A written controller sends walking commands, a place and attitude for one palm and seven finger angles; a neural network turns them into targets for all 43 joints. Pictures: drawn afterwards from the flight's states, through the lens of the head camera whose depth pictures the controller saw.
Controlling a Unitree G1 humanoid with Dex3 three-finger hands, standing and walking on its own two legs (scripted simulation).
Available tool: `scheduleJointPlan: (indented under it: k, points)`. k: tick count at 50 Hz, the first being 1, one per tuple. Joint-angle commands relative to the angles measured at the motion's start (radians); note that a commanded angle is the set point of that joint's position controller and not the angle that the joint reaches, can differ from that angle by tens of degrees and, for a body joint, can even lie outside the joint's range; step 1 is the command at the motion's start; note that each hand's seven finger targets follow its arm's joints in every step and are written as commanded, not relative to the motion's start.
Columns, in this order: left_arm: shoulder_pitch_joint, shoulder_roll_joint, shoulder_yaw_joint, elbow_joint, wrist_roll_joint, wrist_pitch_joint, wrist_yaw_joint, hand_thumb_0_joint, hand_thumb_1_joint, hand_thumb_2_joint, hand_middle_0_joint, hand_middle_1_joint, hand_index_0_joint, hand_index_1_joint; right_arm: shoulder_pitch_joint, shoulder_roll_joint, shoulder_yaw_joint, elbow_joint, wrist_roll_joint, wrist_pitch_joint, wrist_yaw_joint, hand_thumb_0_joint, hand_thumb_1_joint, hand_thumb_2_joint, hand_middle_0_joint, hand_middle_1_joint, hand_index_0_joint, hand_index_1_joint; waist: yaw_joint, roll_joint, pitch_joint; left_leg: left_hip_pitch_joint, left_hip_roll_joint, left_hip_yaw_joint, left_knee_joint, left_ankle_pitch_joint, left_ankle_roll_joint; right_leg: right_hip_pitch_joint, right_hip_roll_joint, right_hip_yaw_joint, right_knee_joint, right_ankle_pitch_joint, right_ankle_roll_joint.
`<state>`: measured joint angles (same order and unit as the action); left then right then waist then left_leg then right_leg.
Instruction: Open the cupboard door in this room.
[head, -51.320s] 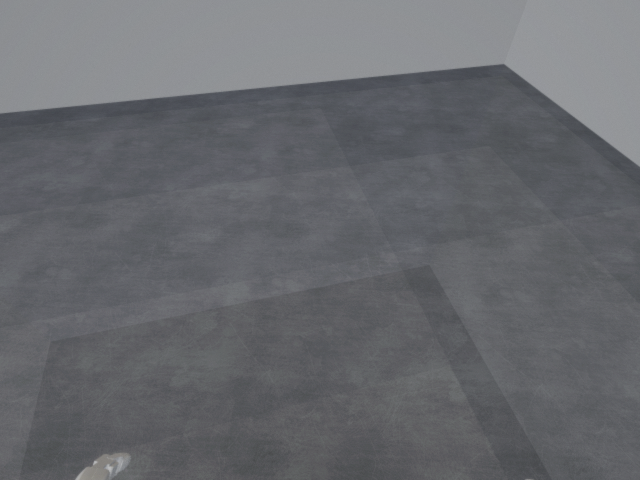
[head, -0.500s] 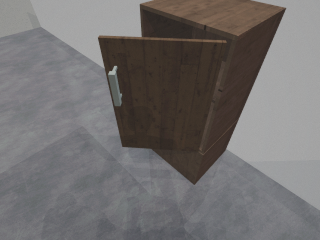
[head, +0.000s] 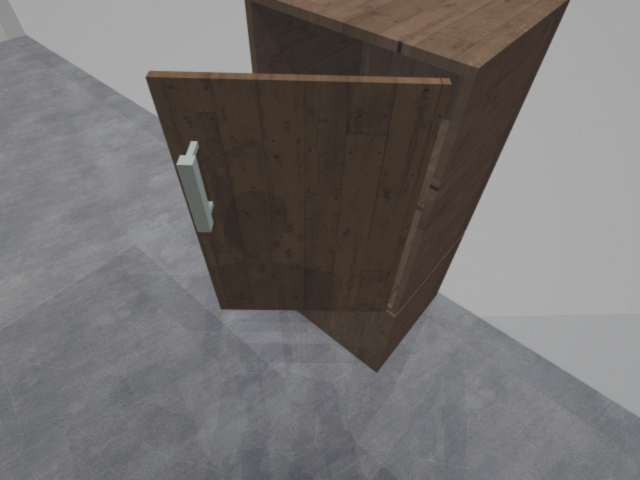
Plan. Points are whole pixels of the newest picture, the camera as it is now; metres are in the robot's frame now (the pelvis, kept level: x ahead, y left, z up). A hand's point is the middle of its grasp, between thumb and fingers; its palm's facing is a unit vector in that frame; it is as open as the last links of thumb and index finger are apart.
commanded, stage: come to a stop and stand still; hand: left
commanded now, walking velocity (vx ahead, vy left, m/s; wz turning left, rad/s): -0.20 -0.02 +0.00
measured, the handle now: (199, 187) +0.53 +0.22 +0.06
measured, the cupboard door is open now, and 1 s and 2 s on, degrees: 40 40 40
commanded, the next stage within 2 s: look again from close up in 1.32 s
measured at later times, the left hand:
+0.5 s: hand out of the picture +0.02 +0.18 -0.17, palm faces +0.05 -0.98 -0.21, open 7.3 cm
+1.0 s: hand out of the picture -0.10 +0.16 -0.17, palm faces +0.05 -0.99 -0.13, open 7.4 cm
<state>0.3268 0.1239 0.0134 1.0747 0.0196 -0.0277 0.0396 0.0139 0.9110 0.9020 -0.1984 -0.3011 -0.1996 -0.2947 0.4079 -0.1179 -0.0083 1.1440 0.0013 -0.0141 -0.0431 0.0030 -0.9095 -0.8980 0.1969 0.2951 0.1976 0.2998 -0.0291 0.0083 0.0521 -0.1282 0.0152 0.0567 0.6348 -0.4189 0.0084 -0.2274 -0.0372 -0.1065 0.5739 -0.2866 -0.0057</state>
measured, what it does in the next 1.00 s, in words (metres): shifts its weight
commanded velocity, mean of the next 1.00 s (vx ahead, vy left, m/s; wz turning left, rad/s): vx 0.00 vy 0.00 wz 0.00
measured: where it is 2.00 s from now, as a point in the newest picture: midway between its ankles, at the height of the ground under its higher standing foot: outside the picture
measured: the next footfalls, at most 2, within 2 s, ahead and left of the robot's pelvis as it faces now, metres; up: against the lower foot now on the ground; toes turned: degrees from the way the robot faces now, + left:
none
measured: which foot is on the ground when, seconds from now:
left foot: down 0.00-1.00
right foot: down 0.00-1.00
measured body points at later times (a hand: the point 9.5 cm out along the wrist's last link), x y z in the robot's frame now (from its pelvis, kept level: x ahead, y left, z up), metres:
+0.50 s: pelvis -0.03 +0.00 +0.01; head -0.03 +0.00 +0.45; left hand +0.02 +0.23 -0.15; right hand -0.01 -0.23 -0.15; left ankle -0.06 +0.10 -0.73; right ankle -0.01 -0.11 -0.73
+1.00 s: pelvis -0.05 +0.02 +0.02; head -0.06 +0.03 +0.46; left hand -0.10 +0.21 -0.15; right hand -0.09 -0.18 -0.15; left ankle -0.06 +0.10 -0.73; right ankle -0.01 -0.11 -0.73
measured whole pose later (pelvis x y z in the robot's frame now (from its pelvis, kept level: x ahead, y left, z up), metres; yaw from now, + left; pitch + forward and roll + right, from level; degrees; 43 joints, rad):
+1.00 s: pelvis -0.05 +0.02 +0.02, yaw +0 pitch -3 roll +0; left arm 0.38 0.09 -0.01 1.14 0.02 0.00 0.05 0.01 0.91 0.90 -0.20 -0.30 -0.20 -0.29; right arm 0.34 -0.09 0.00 1.17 -0.01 -0.01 -0.03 0.00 -0.91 -0.90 0.20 0.29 0.20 0.30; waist 0.00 -0.02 0.02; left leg -0.11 -0.03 0.11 0.38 -0.23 0.06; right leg -0.19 -0.05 -0.05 0.39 -0.15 0.02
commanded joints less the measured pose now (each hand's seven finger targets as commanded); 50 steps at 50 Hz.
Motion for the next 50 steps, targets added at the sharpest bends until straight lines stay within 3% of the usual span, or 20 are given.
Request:
scheduleJointPlan:
  k: [1,2,3,5,7,8,10,12,16,17,18,19,20,21,22,25,28,32,39,50]
  points:
    - [0.104,0.136,0.034,-0.015,-0.004,0.005,0.021,0.000,0.900,0.900,-0.200,-0.300,-0.200,-0.300,0.007,-0.044,-0.031,-0.055,0.010,0.003,-0.016,0.000,-0.900,-0.900,0.200,0.300,0.200,0.300,0.030,-0.175,0.001,-0.184,0.052,-0.013,-0.032,0.020,-0.023,0.172,-0.266,0.160,-0.088,1.000,-0.157]
    - [0.070,0.124,0.029,-0.022,-0.005,0.014,0.023,0.000,0.900,0.900,-0.200,-0.300,-0.200,-0.300,0.023,-0.032,-0.032,-0.044,0.010,0.008,-0.013,0.000,-0.900,-0.900,0.200,0.300,0.200,0.300,0.017,-0.175,0.008,-0.131,0.061,-0.013,-0.107,0.118,-0.021,0.119,-0.240,0.136,-0.078,0.917,-0.132]
    - [0.042,0.115,0.029,-0.037,-0.010,0.022,0.022,0.000,0.900,0.900,-0.200,-0.300,-0.200,-0.300,0.047,-0.040,-0.035,-0.035,0.009,0.008,-0.012,0.000,-0.900,-0.900,0.200,0.300,0.200,0.300,0.005,-0.126,-0.002,-0.070,0.081,-0.026,-0.177,0.391,-0.015,0.077,-0.190,0.101,-0.047,0.784,-0.089]
    - [0.021,0.089,0.037,-0.076,-0.012,0.035,0.023,0.000,0.900,0.900,-0.200,-0.300,-0.200,-0.300,0.055,-0.101,-0.047,-0.031,-0.007,0.002,-0.015,0.000,-0.900,-0.900,0.200,0.300,0.200,0.300,0.016,0.089,-0.016,0.005,0.175,-0.071,-0.177,0.944,0.013,0.023,-0.077,0.037,0.024,0.445,-0.015]
    - [-0.008,0.079,0.038,-0.099,-0.010,0.046,0.025,0.000,0.900,0.900,-0.200,-0.300,-0.200,-0.300,0.043,-0.127,-0.054,-0.038,-0.013,0.005,-0.023,0.000,-0.900,-0.900,0.200,0.300,0.200,0.300,0.010,0.153,0.000,0.081,0.236,-0.141,-0.191,1.260,0.077,-0.069,-0.014,0.026,0.093,0.031,0.004]
    - [-0.030,0.079,0.043,-0.111,-0.008,0.054,0.023,0.000,0.900,0.900,-0.200,-0.300,-0.200,-0.300,0.040,-0.144,-0.059,-0.045,-0.018,0.006,-0.023,0.000,-0.900,-0.900,0.200,0.300,0.200,0.300,0.001,0.186,0.001,0.124,0.265,-0.165,-0.201,1.308,0.115,-0.132,0.004,0.037,0.145,-0.131,0.005]
    - [-0.070,0.085,0.050,-0.132,-0.004,0.065,0.017,0.000,0.900,0.900,-0.200,-0.300,-0.200,-0.300,0.016,-0.149,-0.066,-0.065,-0.025,0.008,-0.027,0.000,-0.900,-0.900,0.200,0.300,0.200,0.300,-0.006,0.148,0.017,0.108,0.292,-0.177,-0.222,1.189,0.172,-0.179,0.006,0.081,0.245,-0.212,0.000]
    - [-0.066,0.069,0.050,-0.135,-0.003,0.063,0.010,0.000,0.900,0.900,-0.200,-0.300,-0.200,-0.300,-0.052,-0.154,-0.065,-0.085,-0.030,0.008,-0.024,0.000,-0.900,-0.900,0.200,0.300,0.200,0.300,0.015,0.115,0.018,0.071,0.279,-0.159,-0.228,1.056,0.179,-0.154,-0.003,0.090,0.221,-0.168,-0.001]
    - [0.022,0.064,0.045,-0.100,0.001,0.042,-0.002,0.000,0.900,0.900,-0.200,-0.300,-0.200,-0.300,-0.101,-0.163,-0.065,-0.096,-0.024,0.006,-0.012,0.000,-0.900,-0.900,0.200,0.300,0.200,0.300,0.056,0.050,-0.058,0.026,0.200,-0.105,-0.146,0.730,0.098,0.064,-0.005,0.053,-0.122,0.152,0.009]
    - [0.043,0.090,0.044,-0.089,0.003,0.030,0.001,0.000,0.900,0.900,-0.200,-0.300,-0.200,-0.300,-0.076,-0.140,-0.063,-0.092,-0.018,0.005,-0.007,0.000,-0.900,-0.900,0.200,0.300,0.200,0.300,0.046,-0.030,-0.097,-0.017,0.142,-0.072,-0.089,0.561,0.055,0.153,-0.052,0.120,-0.184,0.338,-0.006]
    - [0.039,0.127,0.042,-0.080,0.003,0.018,0.007,0.000,0.900,0.900,-0.200,-0.300,-0.200,-0.300,-0.069,-0.100,-0.054,-0.095,-0.008,0.008,-0.004,0.000,-0.900,-0.900,0.200,0.300,0.200,0.300,0.028,-0.142,-0.100,-0.109,0.072,-0.016,-0.063,0.269,0.012,0.200,-0.181,0.255,-0.177,0.532,-0.053]
    - [0.025,0.148,0.037,-0.077,-0.004,0.012,0.007,0.000,0.900,0.900,-0.200,-0.300,-0.200,-0.300,-0.071,-0.071,-0.047,-0.096,-0.006,0.016,0.000,0.000,-0.900,-0.900,0.200,0.300,0.200,0.300,0.021,-0.174,-0.070,-0.143,0.025,-0.003,-0.055,0.002,-0.008,0.179,-0.258,0.286,-0.216,0.590,-0.114]
    - [0.007,0.153,0.032,-0.078,-0.001,0.011,0.006,0.000,0.900,0.900,-0.200,-0.300,-0.200,-0.300,-0.086,-0.070,-0.046,-0.090,-0.008,0.022,0.000,0.000,-0.900,-0.900,0.200,0.300,0.200,0.300,0.019,-0.139,-0.026,-0.120,0.031,-0.017,-0.039,-0.053,-0.010,0.106,-0.258,0.285,-0.247,0.472,-0.148]
    - [-0.018,0.158,0.035,-0.078,0.000,0.006,0.005,0.000,0.900,0.900,-0.200,-0.300,-0.200,-0.300,-0.094,-0.074,-0.042,-0.083,-0.012,0.028,0.004,0.000,-0.900,-0.900,0.200,0.300,0.200,0.300,0.015,-0.211,-0.013,-0.107,0.042,-0.020,-0.034,-0.043,-0.011,0.062,-0.224,0.295,-0.273,0.362,-0.148]
    - [-0.044,0.149,0.032,-0.080,-0.001,0.004,0.004,0.000,0.900,0.900,-0.200,-0.300,-0.200,-0.300,-0.096,-0.090,-0.041,-0.074,-0.014,0.027,0.006,0.000,-0.900,-0.900,0.200,0.300,0.200,0.300,0.012,-0.194,0.029,-0.090,0.052,-0.025,-0.062,0.000,-0.008,0.010,-0.208,0.284,-0.293,0.271,-0.144]
    - [-0.066,0.124,0.025,-0.073,-0.009,0.006,0.001,0.000,0.900,0.900,-0.200,-0.300,-0.200,-0.300,-0.035,-0.083,-0.029,-0.026,-0.017,0.012,0.010,0.000,-0.900,-0.900,0.200,0.300,0.200,0.300,-0.004,-0.035,0.038,0.020,0.073,-0.041,-0.237,0.217,-0.002,-0.055,-0.123,0.198,-0.262,0.139,-0.079]
    - [-0.036,0.110,0.015,-0.046,-0.008,0.015,0.000,0.000,0.900,0.900,-0.200,-0.300,-0.200,-0.300,-0.082,-0.100,-0.018,-0.026,-0.018,0.004,0.013,0.000,-0.900,-0.900,0.200,0.300,0.200,0.300,0.030,0.073,0.088,-0.093,0.102,-0.080,-0.339,0.183,0.010,0.027,-0.068,0.157,-0.260,0.089,-0.028]
    - [0.020,0.094,0.003,-0.007,-0.009,0.010,0.003,0.000,0.900,0.900,-0.200,-0.300,-0.200,-0.300,-0.068,-0.106,-0.014,-0.019,-0.013,-0.007,0.009,0.000,-0.900,-0.900,0.200,0.300,0.200,0.300,0.036,0.025,0.030,-0.067,0.107,-0.076,-0.355,0.240,0.012,0.097,-0.077,0.140,-0.250,0.188,-0.018]
    - [0.064,0.074,-0.007,0.019,-0.005,0.010,0.009,0.000,0.900,0.900,-0.200,-0.300,-0.200,-0.300,-0.035,-0.096,-0.012,-0.001,-0.008,-0.006,0.008,0.000,-0.900,-0.900,0.200,0.300,0.200,0.300,0.034,-0.027,0.056,-0.070,0.106,-0.082,-0.382,0.194,0.018,0.069,-0.076,0.129,-0.258,0.156,-0.009]
    - [0.137,0.033,-0.008,0.039,0.001,0.015,0.013,0.000,0.900,0.900,-0.200,-0.300,-0.200,-0.300,0.006,-0.073,-0.014,0.001,-0.008,-0.005,0.006,0.000,-0.900,-0.900,0.200,0.300,0.200,0.300,0.036,0.005,0.090,-0.138,0.105,-0.106,-0.418,0.059,0.029,0.034,-0.065,0.127,-0.224,0.118,-0.003]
